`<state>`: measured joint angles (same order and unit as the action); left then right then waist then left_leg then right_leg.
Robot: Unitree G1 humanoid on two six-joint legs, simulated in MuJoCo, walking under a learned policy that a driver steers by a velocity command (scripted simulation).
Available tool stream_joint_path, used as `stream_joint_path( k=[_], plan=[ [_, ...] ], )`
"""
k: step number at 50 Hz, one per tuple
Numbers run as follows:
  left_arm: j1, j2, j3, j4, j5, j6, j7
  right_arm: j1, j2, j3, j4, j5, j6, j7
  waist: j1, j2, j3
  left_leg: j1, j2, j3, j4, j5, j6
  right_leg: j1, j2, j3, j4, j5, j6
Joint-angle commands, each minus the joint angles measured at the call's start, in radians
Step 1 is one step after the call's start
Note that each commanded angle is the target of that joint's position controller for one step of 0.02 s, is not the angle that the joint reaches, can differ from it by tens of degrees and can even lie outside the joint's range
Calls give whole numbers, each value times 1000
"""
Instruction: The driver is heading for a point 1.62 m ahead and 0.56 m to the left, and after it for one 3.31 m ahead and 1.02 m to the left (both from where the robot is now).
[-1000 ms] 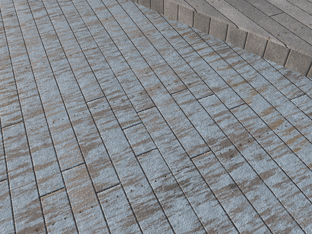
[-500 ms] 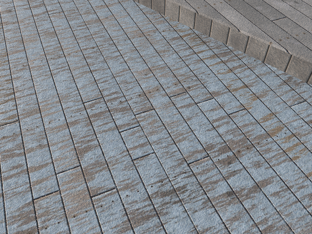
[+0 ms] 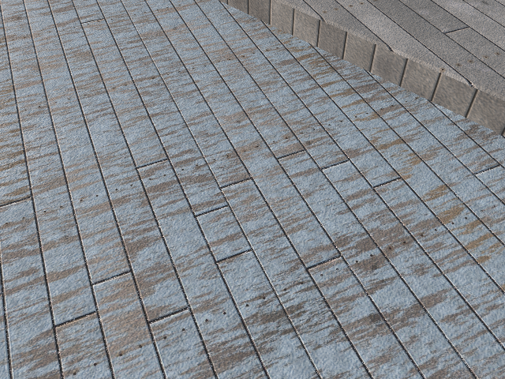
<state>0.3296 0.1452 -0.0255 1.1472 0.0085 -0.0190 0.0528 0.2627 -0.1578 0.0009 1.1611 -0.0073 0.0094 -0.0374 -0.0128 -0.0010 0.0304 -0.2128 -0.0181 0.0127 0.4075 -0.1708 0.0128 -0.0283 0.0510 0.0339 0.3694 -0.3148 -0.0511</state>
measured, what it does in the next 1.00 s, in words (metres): walks ahead: left foot, then right foot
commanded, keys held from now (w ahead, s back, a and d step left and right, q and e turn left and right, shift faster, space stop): no key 0.12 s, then w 0.88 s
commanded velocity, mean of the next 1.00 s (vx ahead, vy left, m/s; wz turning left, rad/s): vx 0.32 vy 0.00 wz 0.00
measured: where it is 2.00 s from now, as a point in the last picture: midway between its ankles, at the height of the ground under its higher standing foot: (252, 295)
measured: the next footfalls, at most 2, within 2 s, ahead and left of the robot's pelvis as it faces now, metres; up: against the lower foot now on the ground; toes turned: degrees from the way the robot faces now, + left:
left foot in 0.46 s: +0.18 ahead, +0.13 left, +0.00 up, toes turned +4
right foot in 0.96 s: +0.52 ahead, -0.02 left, +0.00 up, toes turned -4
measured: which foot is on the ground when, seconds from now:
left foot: down 0.00-0.20, up 0.22-0.44, down 0.46-0.98, up 1.00-1.00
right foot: down 0.00-0.48, up 0.50-0.94, down 0.96-1.00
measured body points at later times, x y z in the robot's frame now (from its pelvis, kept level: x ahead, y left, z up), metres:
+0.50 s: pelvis +0.10 +0.05 -0.02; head +0.12 +0.07 +0.43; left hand -0.02 +0.28 -0.17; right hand +0.18 -0.21 -0.15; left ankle +0.14 +0.13 -0.74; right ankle -0.06 -0.08 -0.71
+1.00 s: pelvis +0.37 +0.04 -0.03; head +0.41 +0.04 +0.42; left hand +0.55 +0.27 -0.15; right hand +0.26 -0.18 -0.17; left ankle +0.15 +0.13 -0.71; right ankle +0.48 -0.02 -0.74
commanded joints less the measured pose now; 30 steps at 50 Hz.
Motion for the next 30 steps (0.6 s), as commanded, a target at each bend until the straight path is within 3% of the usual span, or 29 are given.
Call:
stream_joint_path(
  k=[1,6,8,9,11,12,14,17,20,21,22,23,24,25,26,27,28,30],
  plan=[
    [90,75,11,0,0,-3,3,61,-75,-10,-3,0,-3,-3,0,-8,47,73,103,-98,-33,155,29,-131,-131,88,-71,257,-18],
    [101,68,11,3,0,-4,3,69,-68,-9,4,0,-2,-4,0,-9,51,71,103,-97,-32,149,27,-131,-131,89,-73,260,-18],
    [125,75,16,9,4,-2,2,62,-65,-9,3,-3,1,-2,11,-22,49,53,70,-76,-11,-18,30,-135,-119,102,-108,34,-36],
    [138,100,27,9,5,1,1,48,-71,-14,-8,-6,3,1,19,-52,68,10,35,-45,45,-135,36,-145,-123,132,-126,-137,-61],
    [178,143,49,6,3,8,-3,-9,-67,-18,-46,-22,2,14,53,-130,166,-184,-20,33,193,-279,37,-143,-216,281,-211,-431,-137],
    [196,148,56,6,3,7,-4,-42,-59,-18,-71,-30,-5,21,65,-140,219,-274,-5,57,258,-277,40,-134,-278,343,-245,-476,-172],
    [232,142,63,10,15,-8,-6,-100,-66,-24,-119,-30,-26,30,81,-122,261,-411,47,40,373,-281,47,-73,-340,399,-262,-361,-215],
    [240,148,72,3,21,-35,-11,-134,-87,-39,-170,-19,-60,45,70,-84,219,-484,71,35,375,-267,52,61,-332,333,-224,-77,-213],
    [193,163,77,-15,17,-53,-16,-98,-84,-51,-197,-3,-72,56,18,-109,171,-282,37,71,256,-177,64,-21,-301,230,-156,155,-171],
    [139,167,77,-30,8,-55,-19,-5,-70,-55,-171,3,-73,57,-40,-95,142,-88,-1,104,169,-102,71,-125,-260,163,-97,233,-139],
    [123,163,73,-37,5,-62,-24,137,-85,-71,-118,6,-74,53,-99,-47,81,146,-56,124,113,-55,77,-219,-208,102,42,387,-109],
    [120,150,66,-46,6,-72,-33,293,-146,-97,-77,-2,-79,41,-165,50,-12,361,33,1,56,-120,105,-334,-133,6,289,405,-70],
    [161,62,46,-90,-7,-76,-42,442,-276,-125,-61,-17,-77,34,-180,315,-135,507,347,-512,-158,-408,215,-533,15,-110,686,16,-8],
    [99,115,62,-104,24,-73,-49,367,-208,-105,-57,-10,-61,36,-124,209,-73,378,392,-704,-271,-521,236,-611,-5,1,856,-168,-33],
    [55,104,63,-126,25,-70,-58,221,-188,-95,-104,-12,-59,36,-61,96,46,255,386,-596,-255,-537,228,-652,-75,15,913,-87,-53],
    [29,90,60,-128,21,-74,-66,133,-157,-84,-134,-13,-67,40,-33,15,88,161,351,-486,-267,-399,219,-634,-112,19,879,2,-59],
    [35,77,63,-126,21,-73,-70,104,-138,-74,-141,-11,-76,41,-1,-3,99,111,303,-382,-274,-273,193,-593,-133,12,831,43,-58],
    [70,70,66,-120,31,-53,-74,121,-103,-56,-125,-11,-95,38,32,31,79,75,253,-263,-281,-98,173,-530,-143,-9,778,71,-39]
  ],
)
